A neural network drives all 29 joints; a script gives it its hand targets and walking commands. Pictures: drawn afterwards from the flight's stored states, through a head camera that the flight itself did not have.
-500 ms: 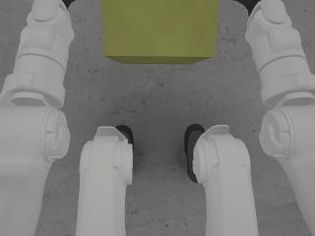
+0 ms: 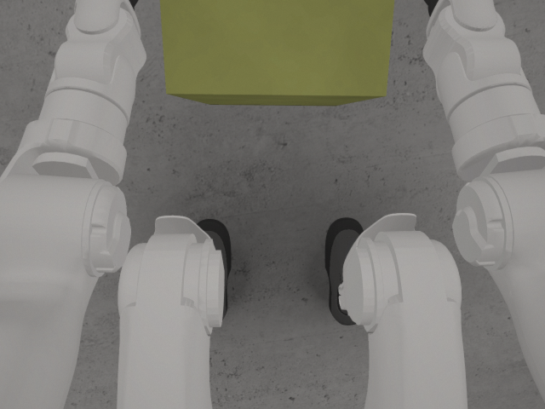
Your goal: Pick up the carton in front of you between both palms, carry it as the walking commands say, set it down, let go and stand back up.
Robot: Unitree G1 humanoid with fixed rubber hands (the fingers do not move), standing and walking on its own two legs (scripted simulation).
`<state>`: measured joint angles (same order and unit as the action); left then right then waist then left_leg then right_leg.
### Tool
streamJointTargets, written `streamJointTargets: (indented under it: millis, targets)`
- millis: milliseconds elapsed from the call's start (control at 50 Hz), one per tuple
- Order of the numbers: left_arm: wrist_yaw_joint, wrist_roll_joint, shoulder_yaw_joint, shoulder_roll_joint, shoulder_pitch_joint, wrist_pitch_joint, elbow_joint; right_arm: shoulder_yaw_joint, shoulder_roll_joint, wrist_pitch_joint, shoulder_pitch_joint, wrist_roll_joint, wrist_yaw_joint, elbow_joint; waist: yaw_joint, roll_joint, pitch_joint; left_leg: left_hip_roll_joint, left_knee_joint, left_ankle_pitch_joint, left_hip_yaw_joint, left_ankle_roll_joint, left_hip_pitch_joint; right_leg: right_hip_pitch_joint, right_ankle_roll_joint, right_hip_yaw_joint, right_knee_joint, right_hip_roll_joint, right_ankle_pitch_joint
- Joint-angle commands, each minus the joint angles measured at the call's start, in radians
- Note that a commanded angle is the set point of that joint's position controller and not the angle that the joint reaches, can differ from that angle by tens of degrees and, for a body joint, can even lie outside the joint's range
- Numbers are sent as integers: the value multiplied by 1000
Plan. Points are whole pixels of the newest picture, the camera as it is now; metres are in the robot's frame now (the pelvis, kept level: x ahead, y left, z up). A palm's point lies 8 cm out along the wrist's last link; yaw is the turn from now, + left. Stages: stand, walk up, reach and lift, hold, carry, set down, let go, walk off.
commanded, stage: reach and lift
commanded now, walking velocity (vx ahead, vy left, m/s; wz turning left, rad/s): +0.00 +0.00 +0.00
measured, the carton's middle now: (275, 17) +0.54 +0.01 -0.24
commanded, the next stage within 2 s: none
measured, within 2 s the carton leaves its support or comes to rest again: leaves its support in 0.52 s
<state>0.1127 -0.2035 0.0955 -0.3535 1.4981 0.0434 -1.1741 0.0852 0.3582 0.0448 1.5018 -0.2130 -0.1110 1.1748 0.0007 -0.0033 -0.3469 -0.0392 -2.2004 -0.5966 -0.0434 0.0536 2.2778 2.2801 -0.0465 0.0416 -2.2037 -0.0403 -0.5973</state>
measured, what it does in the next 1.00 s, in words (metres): rises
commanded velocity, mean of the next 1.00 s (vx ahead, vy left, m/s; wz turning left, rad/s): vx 0.00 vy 0.00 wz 0.00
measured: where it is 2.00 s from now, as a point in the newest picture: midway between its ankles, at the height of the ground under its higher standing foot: (278, 288)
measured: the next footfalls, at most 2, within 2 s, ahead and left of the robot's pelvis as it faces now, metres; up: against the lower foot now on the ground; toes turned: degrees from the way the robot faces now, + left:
none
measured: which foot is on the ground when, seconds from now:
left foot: down 0.00-1.00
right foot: down 0.00-1.00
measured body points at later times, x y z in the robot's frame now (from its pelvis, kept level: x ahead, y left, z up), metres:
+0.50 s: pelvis +0.00 +0.00 +0.00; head +0.37 +0.00 +0.24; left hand +0.56 +0.15 -0.18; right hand +0.56 -0.15 -0.18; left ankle +0.10 +0.13 -0.33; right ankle +0.10 -0.13 -0.33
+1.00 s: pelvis -0.02 +0.00 +0.10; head +0.26 +0.00 +0.46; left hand +0.51 +0.15 +0.03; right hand +0.51 -0.15 +0.03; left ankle +0.10 +0.13 -0.33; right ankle +0.10 -0.13 -0.33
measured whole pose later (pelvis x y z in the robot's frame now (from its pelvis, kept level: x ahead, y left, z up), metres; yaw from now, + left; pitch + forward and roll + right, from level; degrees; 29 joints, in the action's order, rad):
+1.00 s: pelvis -0.02 +0.00 +0.10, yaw +0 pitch +44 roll +0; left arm 0.05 0.25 0.51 -0.04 1.17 0.37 -0.78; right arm 0.52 0.04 0.36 1.17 0.24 -0.06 0.79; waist 0.00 -0.01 0.12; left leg -0.11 -1.81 -0.48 -0.09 0.08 2.10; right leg 2.10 -0.08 0.09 -1.81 -0.11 -0.48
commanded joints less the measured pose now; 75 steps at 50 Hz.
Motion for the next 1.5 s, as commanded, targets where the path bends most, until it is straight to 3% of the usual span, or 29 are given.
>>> streamJointTargets:
  millis: [0,80,140,200,240,300,360,420,500,540,580,660,720,800,940,1140,1280,1480]
  targets:
    - [-1,0,7,-106,266,-19,104,0,86,-18,268,1,-5,-108,-8,-6,1189,-3,159,364,93,-4,-557,-607,-9,-76,166,-3,382]
    - [-7,-32,-53,-20,347,-13,114,-45,8,-12,344,-17,-6,-118,1,0,1177,-13,173,328,94,-6,-568,-623,0,-78,181,-14,343]
    - [-14,5,-38,46,372,-7,104,-21,-51,-4,367,28,0,-101,4,3,1144,-24,175,300,94,-3,-581,-637,1,-81,186,-23,314]
    - [-119,27,-120,516,540,21,119,-99,-531,21,531,54,105,-119,10,4,1112,-52,169,294,98,-15,-565,-618,13,-86,178,-54,314]
    - [-202,72,-117,769,579,56,143,-102,-775,56,569,98,191,-145,12,7,1050,-71,155,277,106,-18,-546,-567,16,-101,161,-70,287]
    - [-275,102,-93,922,548,96,198,-66,-923,98,536,130,268,-182,15,4,1012,-84,149,285,114,-24,-497,-500,24,-118,151,-75,287]
    - [-301,89,-113,999,539,121,259,-93,-992,120,524,112,299,-249,16,1,1081,-86,136,351,115,-36,-517,-514,33,-122,137,-74,352]
    - [-301,37,-193,1065,561,131,355,-169,-1059,133,552,59,301,-361,16,-3,1270,-87,125,445,121,-37,-596,-603,32,-126,126,-78,446]
    - [-270,-36,-316,1145,617,151,579,-291,-1167,161,593,-10,275,-558,-3,-11,1747,-95,132,625,130,-26,-807,-840,24,-133,126,-92,634]
    - [-249,-37,-349,1208,601,172,658,-330,-1223,182,583,-16,260,-625,-13,-1,1948,-107,149,705,138,-19,-904,-877,14,-145,141,-107,686]
    - [-237,-10,-356,1234,564,200,696,-339,-1252,207,537,1,250,-658,-14,2,2011,-117,179,680,144,-15,-926,-891,11,-146,177,-116,661]
    - [-259,78,-279,1288,410,256,558,-252,-1307,262,383,100,266,-520,-2,0,1690,-125,290,443,158,-9,-743,-734,5,-152,296,-124,441]
    - [-288,197,-127,1294,336,285,399,-101,-1309,289,301,216,291,-360,-5,7,1385,-122,383,243,160,-16,-592,-602,11,-149,389,-125,249]
    - [-303,284,-19,1287,334,290,340,12,-1295,292,311,301,302,-304,-4,0,1307,-125,470,169,148,-30,-572,-587,24,-143,475,-128,174]
    - [-314,309,-4,1315,360,304,361,17,-1331,304,347,318,314,-332,-6,-3,1441,-129,579,149,145,-32,-691,-712,24,-141,575,-131,156]
    - [-332,241,-157,1438,252,358,484,-135,-1451,356,235,250,336,-447,-7,1,1643,-132,692,283,141,-15,-946,-938,9,-138,693,-137,283]
    - [-331,221,-226,1480,100,346,510,-199,-1493,345,81,230,333,-475,-5,1,1542,-135,794,333,114,-10,-1049,-1039,6,-114,795,-139,333]
    - [-322,255,-228,1498,-113,312,494,-205,-1521,313,-131,263,319,-457,-6,1,1352,-129,984,332,72,-20,-1213,-1215,10,-67,987,-132,338]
